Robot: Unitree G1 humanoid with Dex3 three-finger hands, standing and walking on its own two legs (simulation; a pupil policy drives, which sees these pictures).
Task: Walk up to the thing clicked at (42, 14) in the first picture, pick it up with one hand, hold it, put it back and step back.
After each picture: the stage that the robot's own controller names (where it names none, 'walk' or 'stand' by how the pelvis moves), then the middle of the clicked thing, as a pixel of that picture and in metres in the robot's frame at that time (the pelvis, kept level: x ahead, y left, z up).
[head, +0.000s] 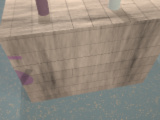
stand; (42, 3) +0.86 +0.23 +0.02
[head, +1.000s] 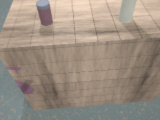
walk; (44, 13) +0.75 +0.24 +0.02
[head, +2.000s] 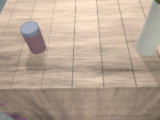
rise first; (34, 38) +0.50 +0.21 +0.04
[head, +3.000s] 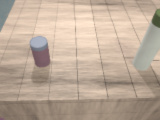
stand; (40, 52) +0.48 +0.18 +0.03
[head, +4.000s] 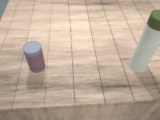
stand; (35, 57) +0.46 +0.20 +0.02
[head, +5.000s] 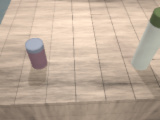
stand; (37, 54) +0.47 +0.19 +0.02
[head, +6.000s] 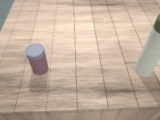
stand; (38, 60) +0.44 +0.19 +0.02
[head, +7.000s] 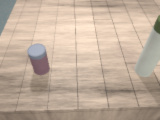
stand; (39, 60) +0.45 +0.18 +0.02
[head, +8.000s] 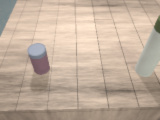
stand; (39, 59) +0.45 +0.18 +0.02
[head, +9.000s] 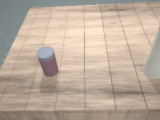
rise first; (48, 62) +0.45 +0.18 +0.02
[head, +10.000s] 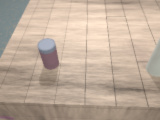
go down; (49, 54) +0.46 +0.18 +0.03
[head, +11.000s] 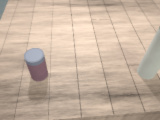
go down; (37, 65) +0.42 +0.17 +0.03
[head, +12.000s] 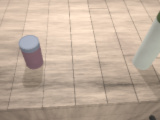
close in; (32, 52) +0.46 +0.17 +0.03
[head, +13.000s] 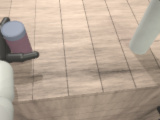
close; (18, 41) +0.46 +0.19 +0.07
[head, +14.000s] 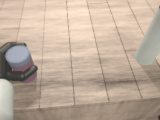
lift; (23, 65) +0.38 +0.19 +0.06
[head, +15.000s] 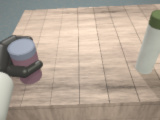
lift; (26, 62) +0.32 +0.17 +0.18
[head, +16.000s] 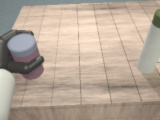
hold; (27, 57) +0.32 +0.17 +0.19
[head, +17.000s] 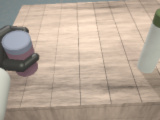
hold; (22, 55) +0.33 +0.18 +0.19
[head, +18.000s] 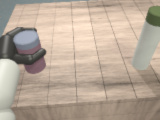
crouch; (31, 52) +0.37 +0.16 +0.16
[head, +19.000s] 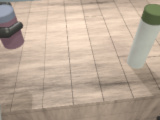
lower; (7, 28) +0.44 +0.21 +0.20
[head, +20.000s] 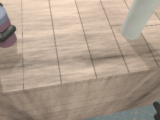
lower; (0, 27) +0.50 +0.20 +0.09
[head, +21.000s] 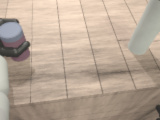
lower; (15, 43) +0.45 +0.19 +0.08
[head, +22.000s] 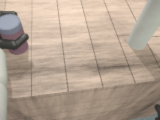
lower; (13, 35) +0.47 +0.19 +0.08
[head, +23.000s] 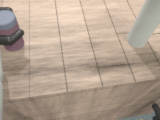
lower; (9, 32) +0.49 +0.20 +0.08
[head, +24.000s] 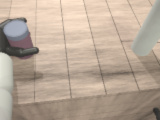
open; (20, 41) +0.46 +0.18 +0.07
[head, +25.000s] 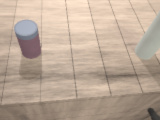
sink last; (29, 40) +0.46 +0.16 +0.07
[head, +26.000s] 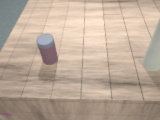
sink last; (47, 49) +0.48 +0.18 +0.04
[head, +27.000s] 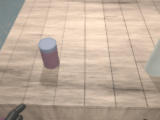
stand; (49, 54) +0.46 +0.16 +0.03
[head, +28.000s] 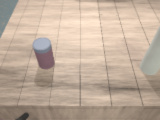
stand; (44, 54) +0.46 +0.18 +0.03
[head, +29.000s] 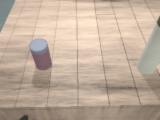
stand; (41, 55) +0.46 +0.18 +0.02
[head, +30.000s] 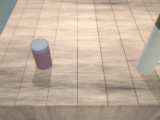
walk; (42, 54) +0.46 +0.18 +0.02
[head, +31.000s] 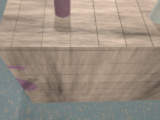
walk; (62, 1) +0.64 +0.11 +0.05
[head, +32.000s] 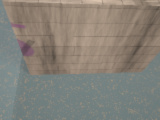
walk; out of the picture +0.94 +0.17 +0.04
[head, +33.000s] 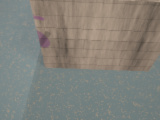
stand; out of the picture +1.15 +0.13 +0.04
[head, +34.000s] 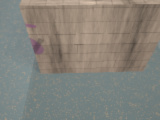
stand; out of the picture +1.14 +0.17 +0.02
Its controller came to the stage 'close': yes
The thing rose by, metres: 0.21
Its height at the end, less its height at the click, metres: +0.00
